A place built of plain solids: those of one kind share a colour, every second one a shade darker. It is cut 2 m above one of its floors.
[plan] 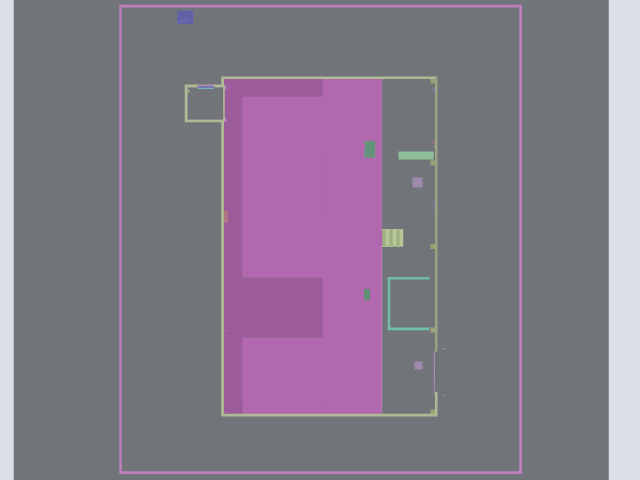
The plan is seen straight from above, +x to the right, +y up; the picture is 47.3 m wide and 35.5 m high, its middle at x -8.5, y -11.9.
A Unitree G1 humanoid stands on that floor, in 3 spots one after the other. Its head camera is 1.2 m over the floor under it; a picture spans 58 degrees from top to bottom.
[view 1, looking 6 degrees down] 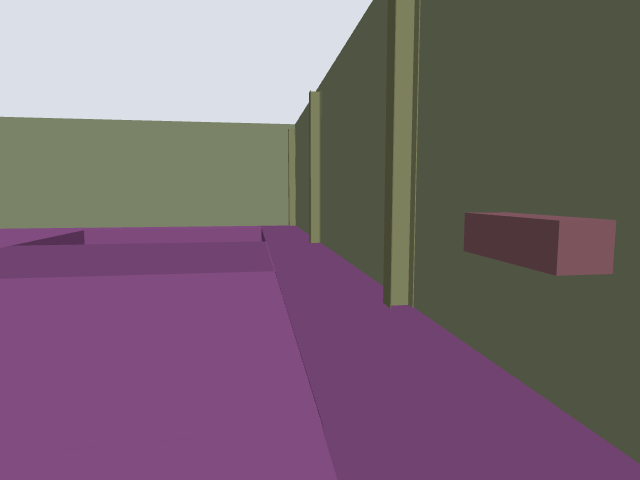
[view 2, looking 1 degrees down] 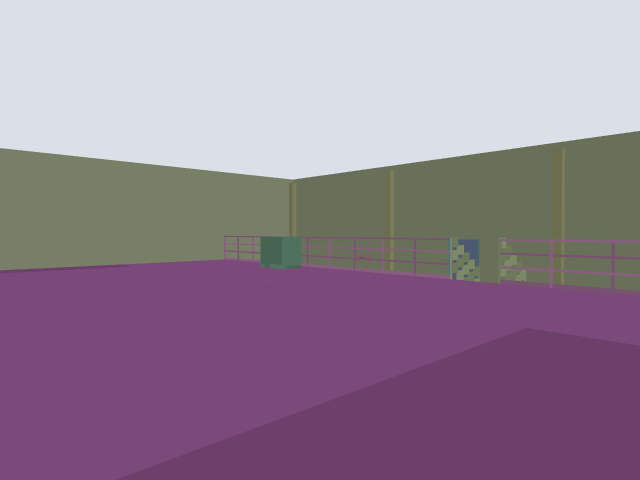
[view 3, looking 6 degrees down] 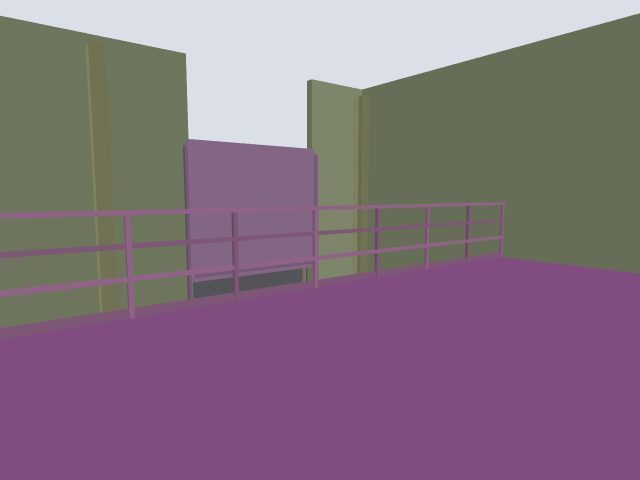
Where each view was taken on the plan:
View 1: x -13.90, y -7.95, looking -99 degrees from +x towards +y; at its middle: steel_column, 10.79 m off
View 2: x -13.90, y -16.90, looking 47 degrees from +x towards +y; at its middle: wall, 20.39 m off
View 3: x -8.30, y -16.90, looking -38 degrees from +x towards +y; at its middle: wall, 10.59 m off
